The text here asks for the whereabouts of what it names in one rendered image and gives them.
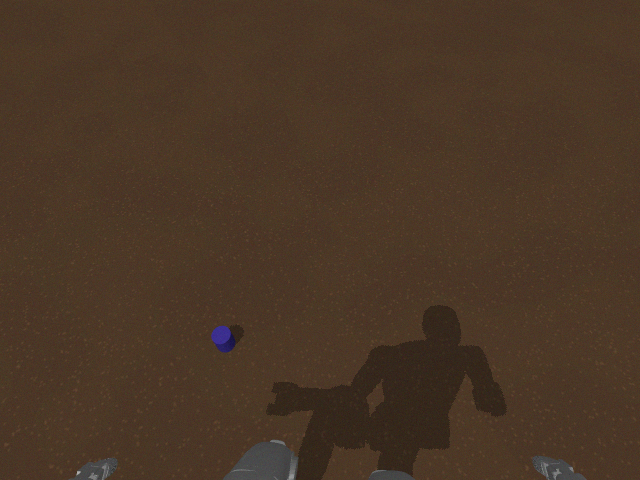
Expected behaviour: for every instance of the tin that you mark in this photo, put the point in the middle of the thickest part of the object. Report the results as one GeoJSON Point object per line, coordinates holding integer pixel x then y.
{"type": "Point", "coordinates": [223, 339]}

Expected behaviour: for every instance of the right robot hand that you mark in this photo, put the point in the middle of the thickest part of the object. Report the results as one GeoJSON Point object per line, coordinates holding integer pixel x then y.
{"type": "Point", "coordinates": [555, 469]}

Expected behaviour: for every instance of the left robot hand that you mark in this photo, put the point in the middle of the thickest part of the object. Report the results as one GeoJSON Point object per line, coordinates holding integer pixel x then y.
{"type": "Point", "coordinates": [97, 471]}

